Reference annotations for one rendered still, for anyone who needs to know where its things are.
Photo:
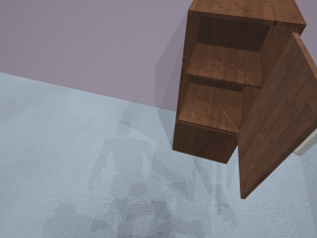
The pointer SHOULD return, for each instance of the cupboard door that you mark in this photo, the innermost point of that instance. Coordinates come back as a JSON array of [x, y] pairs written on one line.
[[282, 117]]

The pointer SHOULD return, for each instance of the handle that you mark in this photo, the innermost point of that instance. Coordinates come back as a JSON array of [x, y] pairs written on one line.
[[306, 144]]

